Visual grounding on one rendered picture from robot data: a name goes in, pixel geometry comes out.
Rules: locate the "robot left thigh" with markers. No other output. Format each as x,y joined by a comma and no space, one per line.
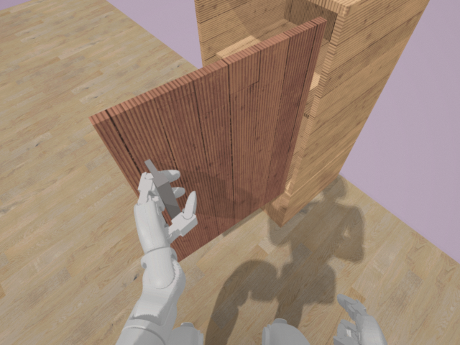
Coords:
185,335

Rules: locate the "right robot hand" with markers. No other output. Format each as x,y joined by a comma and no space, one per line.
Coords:
366,331

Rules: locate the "cupboard door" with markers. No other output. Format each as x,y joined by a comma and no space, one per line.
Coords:
230,128

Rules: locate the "left robot hand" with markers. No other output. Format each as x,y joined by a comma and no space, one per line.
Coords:
148,213

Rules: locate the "robot right thigh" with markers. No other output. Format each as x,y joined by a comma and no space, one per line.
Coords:
282,334

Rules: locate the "left robot forearm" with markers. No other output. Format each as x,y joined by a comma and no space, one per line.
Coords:
153,316

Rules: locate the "handle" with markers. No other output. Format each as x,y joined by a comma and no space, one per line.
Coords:
164,189

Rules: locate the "robot thigh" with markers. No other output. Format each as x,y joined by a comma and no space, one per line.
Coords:
185,335
282,334

